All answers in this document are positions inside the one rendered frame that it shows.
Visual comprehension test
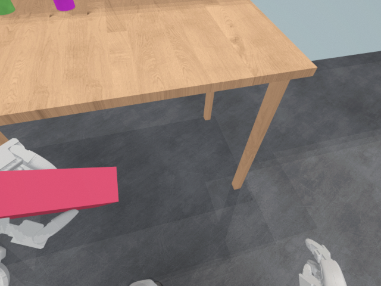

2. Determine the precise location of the table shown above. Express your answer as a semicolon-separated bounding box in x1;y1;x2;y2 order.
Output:
0;0;317;190

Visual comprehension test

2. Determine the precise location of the right robot hand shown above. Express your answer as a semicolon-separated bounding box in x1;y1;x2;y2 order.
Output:
299;238;347;286

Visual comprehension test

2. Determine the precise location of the left robot hand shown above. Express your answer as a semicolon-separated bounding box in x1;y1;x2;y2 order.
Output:
0;138;79;249

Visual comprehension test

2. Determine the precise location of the sponge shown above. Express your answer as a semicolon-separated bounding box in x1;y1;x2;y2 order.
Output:
0;167;118;219

